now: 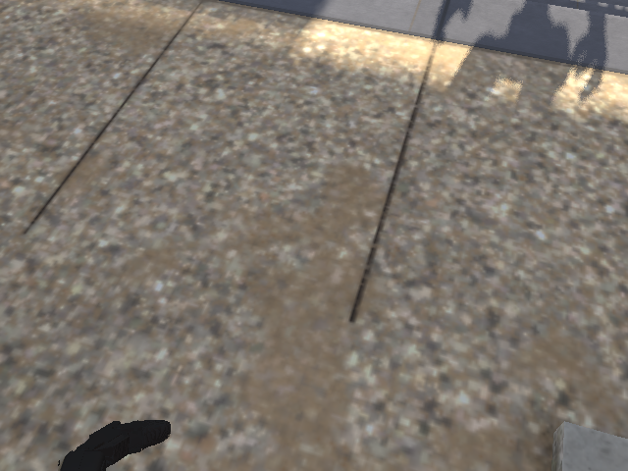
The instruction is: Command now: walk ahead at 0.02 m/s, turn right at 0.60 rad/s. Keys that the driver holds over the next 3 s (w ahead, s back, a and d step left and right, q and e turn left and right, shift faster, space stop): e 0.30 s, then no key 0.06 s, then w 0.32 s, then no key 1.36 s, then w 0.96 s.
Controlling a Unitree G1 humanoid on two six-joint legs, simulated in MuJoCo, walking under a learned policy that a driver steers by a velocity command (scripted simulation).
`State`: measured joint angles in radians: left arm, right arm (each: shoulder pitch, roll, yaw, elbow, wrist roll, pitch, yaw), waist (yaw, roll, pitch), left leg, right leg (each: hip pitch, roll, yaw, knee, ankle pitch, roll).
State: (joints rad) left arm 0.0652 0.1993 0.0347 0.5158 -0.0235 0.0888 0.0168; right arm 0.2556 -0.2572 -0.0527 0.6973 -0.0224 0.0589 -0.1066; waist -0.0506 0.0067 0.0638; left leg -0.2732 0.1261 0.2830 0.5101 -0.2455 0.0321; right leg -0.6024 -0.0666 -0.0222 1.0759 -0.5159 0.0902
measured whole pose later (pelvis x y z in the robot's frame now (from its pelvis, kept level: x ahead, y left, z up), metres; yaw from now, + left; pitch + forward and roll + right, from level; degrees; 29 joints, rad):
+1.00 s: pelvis +0.14 -0.12 +0.04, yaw -15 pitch +3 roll +0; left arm 0.16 0.20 0.03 0.69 0.00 -0.05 -0.02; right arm 0.33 -0.26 -0.06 0.83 0.01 -0.01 -0.02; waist -0.01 0.04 0.00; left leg -0.47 -0.01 -0.08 1.34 -0.41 -0.04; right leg -0.50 -0.02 -0.09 0.72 -0.27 -0.05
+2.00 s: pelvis +0.20 -0.16 +0.07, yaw -16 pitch -1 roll +0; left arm 0.16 0.21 0.03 1.05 0.00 0.01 0.03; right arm 0.18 -0.22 -0.05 1.04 -0.01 0.02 -0.06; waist 0.00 0.01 0.04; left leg -0.17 0.05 -0.01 0.41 -0.21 -0.05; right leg -0.16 0.03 -0.09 0.41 -0.23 -0.07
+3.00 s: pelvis +0.56 -0.20 +0.04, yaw -15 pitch +2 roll +0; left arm -0.04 0.24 0.05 0.88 -0.02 -0.10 -0.04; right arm 0.43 -0.23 -0.04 1.08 0.00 -0.06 -0.01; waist -0.05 0.00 0.05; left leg 0.04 0.02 0.02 0.65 -0.51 0.00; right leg -0.52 0.01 -0.07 0.56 -0.08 -0.08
